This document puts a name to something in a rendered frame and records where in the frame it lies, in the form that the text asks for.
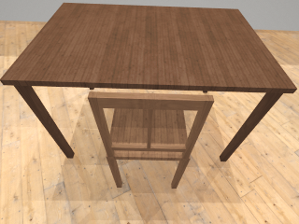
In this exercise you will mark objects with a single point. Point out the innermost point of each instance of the chair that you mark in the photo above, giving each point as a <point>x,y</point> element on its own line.
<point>149,127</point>

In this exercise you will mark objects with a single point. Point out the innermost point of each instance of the table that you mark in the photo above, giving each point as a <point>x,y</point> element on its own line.
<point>134,47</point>

